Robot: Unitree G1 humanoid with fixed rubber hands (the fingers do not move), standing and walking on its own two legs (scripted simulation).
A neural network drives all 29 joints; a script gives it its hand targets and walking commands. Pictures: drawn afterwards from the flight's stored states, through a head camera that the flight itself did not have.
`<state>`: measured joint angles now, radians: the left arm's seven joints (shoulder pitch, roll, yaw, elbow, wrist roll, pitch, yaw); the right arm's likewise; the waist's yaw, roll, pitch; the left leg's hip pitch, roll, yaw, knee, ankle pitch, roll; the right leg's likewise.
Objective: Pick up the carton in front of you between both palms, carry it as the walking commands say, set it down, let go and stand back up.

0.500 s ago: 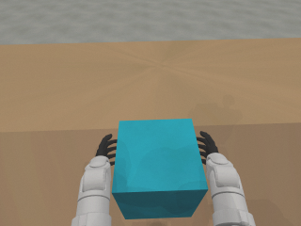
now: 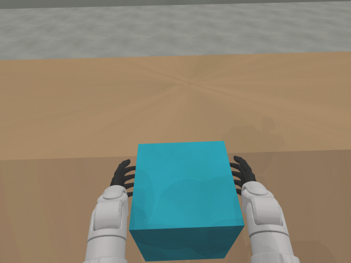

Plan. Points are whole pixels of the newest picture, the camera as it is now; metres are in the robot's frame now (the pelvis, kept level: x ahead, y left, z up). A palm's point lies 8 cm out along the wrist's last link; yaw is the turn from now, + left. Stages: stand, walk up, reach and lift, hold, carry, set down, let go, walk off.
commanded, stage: hold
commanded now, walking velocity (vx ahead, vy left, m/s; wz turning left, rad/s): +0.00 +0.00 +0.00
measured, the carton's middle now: (183, 203) +0.29 +0.00 -0.03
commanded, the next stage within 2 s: carry in 1.16 s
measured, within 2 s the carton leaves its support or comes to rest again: neither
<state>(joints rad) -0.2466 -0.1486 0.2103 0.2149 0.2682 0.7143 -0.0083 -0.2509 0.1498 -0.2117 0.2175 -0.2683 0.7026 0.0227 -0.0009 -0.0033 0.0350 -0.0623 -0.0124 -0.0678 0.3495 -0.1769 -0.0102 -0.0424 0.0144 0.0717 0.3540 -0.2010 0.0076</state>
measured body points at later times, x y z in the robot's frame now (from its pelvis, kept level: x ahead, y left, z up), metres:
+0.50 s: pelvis -0.01 +0.00 +0.00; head -0.05 +0.00 +0.45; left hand +0.29 +0.15 +0.04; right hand +0.29 -0.15 +0.04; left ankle +0.02 +0.13 -0.75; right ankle +0.00 -0.13 -0.75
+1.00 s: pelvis +0.00 +0.00 +0.00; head -0.04 +0.00 +0.45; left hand +0.30 +0.15 +0.04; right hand +0.29 -0.15 +0.04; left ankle +0.02 +0.13 -0.75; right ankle +0.00 -0.13 -0.75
